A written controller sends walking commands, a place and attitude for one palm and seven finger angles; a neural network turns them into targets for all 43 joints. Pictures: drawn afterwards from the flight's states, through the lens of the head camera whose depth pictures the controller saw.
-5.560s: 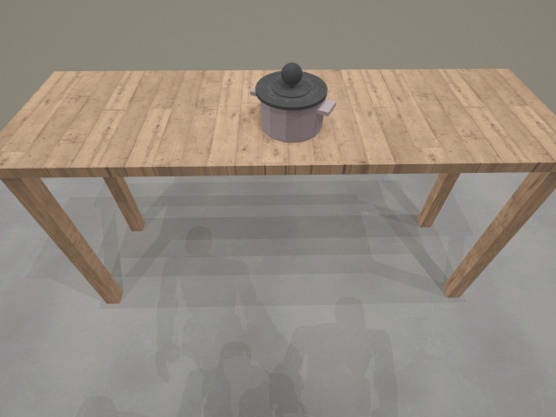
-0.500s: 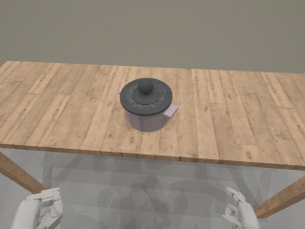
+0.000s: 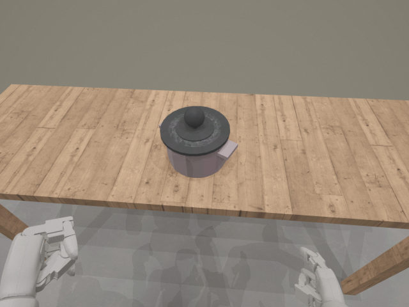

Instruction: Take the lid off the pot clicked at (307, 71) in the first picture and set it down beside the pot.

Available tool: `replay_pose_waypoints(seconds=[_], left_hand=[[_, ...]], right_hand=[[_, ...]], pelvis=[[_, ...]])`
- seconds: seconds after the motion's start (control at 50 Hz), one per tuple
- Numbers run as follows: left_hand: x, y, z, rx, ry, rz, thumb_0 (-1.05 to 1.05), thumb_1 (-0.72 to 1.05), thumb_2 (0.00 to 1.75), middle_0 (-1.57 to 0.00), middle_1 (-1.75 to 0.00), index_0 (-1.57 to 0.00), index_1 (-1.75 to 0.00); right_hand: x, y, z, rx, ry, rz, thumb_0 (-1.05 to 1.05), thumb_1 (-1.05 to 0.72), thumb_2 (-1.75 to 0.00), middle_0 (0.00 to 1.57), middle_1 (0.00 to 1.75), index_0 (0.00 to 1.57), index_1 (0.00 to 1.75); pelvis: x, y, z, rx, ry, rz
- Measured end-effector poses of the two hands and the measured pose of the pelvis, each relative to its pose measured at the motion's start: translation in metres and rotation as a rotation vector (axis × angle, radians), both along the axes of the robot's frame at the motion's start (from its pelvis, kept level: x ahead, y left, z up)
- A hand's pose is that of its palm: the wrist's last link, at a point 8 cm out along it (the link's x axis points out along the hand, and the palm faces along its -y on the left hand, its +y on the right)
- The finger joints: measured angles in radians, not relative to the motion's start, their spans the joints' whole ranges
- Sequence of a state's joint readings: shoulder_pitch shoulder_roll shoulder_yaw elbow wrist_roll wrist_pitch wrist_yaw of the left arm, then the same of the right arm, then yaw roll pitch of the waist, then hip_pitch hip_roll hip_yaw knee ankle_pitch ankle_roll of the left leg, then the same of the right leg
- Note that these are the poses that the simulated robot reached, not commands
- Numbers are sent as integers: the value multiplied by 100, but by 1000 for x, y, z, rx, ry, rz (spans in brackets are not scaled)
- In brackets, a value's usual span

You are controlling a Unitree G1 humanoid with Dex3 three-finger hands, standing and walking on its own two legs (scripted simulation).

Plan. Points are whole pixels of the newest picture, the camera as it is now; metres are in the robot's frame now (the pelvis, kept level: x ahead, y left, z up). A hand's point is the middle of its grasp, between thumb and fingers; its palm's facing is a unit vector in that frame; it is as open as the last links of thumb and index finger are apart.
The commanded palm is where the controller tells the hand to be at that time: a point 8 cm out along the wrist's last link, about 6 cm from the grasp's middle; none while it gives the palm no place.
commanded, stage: reach forward and open the fingers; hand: left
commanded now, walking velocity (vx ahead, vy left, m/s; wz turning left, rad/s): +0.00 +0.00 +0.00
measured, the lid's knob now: (194, 117) +0.49 +0.09 +0.10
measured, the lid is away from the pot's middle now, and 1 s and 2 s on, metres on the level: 0.00 0.00 0.00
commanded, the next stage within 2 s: move the open hand above the knob in 1.14 s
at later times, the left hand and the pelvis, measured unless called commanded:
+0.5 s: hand (48, 247) +0.17 +0.27 +0.10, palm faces -0.23 -0.06 -0.97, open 3.9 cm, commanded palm +0.16 +0.26 +0.17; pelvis -0.04 +0.01 -0.01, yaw +2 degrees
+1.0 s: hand (42, 210) +0.20 +0.27 +0.15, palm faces -0.10 -0.04 -0.99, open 9.9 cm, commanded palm +0.18 +0.27 +0.23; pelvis -0.08 +0.02 -0.01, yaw +2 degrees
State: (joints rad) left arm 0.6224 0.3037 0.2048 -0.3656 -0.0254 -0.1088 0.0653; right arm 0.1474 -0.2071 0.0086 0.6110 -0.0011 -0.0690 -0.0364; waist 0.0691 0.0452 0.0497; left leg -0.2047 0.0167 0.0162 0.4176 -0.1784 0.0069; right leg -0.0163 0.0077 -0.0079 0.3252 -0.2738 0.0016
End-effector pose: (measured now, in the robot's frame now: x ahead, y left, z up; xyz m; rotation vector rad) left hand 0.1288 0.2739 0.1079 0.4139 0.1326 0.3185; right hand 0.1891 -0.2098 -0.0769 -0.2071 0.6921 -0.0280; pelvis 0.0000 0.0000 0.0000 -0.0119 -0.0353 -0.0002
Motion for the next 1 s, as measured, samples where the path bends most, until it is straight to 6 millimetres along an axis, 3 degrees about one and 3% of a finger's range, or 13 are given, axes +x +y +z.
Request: replay_pose_waypoints(seconds=[0.06, 0.2, 0.3, 0.4, 0.52, 1.0], left_hand=[[3, -1, 7, 13, -30, -13, 1, 89, 90, -129, -150, -130, -150], [11, -9, 26, 735, 176, -190, 1, 84, 91, -126, -145, -126, -145], [13, -2, 32, 1005, 317, -275, 0, 73, 94, -122, -132, -122, -132], [20, 0, 37, 1010, 390, -341, 0, 59, 101, -117, -116, -117, -116], [32, -3, 52, 1046, 343, -437, 0, 41, 109, -110, -95, -111, -95], [59, 2, 95, 1080, 222, -391, 0, -27, 141, -84, -17, -84, -17]], right_hand=[[-4, -1, -1, -1, 5, -4, 1, -91, -90, 20, 30, 20, 30], [-9, -8, -17, 19, 89, 32, 1, -91, -90, 20, 30, 20, 30], [-10, -11, -29, 37, 129, 23, 1, -91, -90, 20, 30, 20, 30], [-11, -6, -30, 55, 110, 26, 1, -91, -90, 20, 30, 20, 30], [-16, 5, -21, 50, 76, 56, 1, -91, -90, 20, 30, 20, 30], [-40, 38, -9, 81, 46, 111, 1, -91, -90, 20, 30, 20, 30]], pelvis=[[-1, 0, 0, -1, -1, -2], [-11, 2, -10, -4, 62, -2], [-21, 3, -14, -11, 61, 17], [-29, 5, -13, -12, 44, 36], [-41, 6, -10, -13, 11, 40], [-76, 22, -6, -15, -46, 30]])
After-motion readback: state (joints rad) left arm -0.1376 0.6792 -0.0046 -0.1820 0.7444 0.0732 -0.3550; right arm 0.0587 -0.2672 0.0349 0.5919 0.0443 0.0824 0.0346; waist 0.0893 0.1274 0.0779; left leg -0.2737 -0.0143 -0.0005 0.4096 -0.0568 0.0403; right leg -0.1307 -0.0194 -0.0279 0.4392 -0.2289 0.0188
